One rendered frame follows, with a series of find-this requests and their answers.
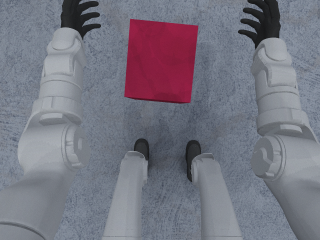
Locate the left robot hand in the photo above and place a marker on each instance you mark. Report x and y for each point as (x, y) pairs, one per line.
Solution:
(71, 16)

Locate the carton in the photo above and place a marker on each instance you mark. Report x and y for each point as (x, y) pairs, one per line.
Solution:
(160, 61)

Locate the robot right upper arm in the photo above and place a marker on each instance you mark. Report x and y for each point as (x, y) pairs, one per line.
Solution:
(290, 167)

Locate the right robot hand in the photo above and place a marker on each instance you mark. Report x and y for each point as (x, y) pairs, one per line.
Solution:
(269, 26)

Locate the robot left upper arm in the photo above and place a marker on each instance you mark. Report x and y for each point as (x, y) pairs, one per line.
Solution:
(50, 156)

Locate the left robot forearm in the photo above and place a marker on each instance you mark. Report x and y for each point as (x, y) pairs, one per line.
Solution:
(61, 85)

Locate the right robot forearm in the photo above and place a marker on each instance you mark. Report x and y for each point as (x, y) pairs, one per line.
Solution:
(277, 93)

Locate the right robot shin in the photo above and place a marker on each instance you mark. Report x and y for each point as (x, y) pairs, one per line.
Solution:
(204, 155)

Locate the robot right thigh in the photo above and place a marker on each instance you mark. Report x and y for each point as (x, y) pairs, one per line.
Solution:
(218, 218)

